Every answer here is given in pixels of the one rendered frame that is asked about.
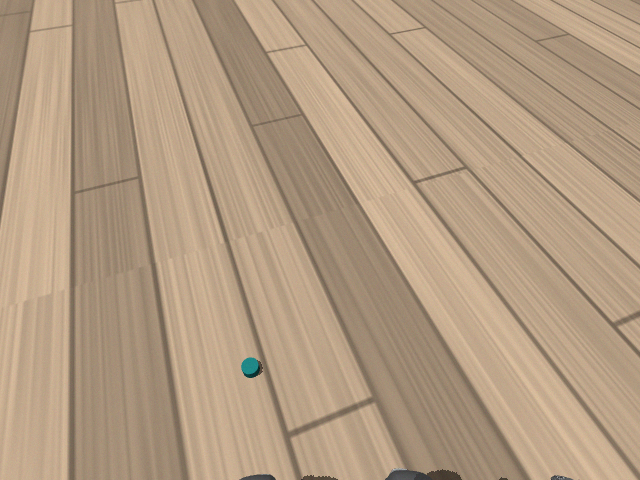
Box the tin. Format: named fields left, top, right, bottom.
left=241, top=357, right=260, bottom=378

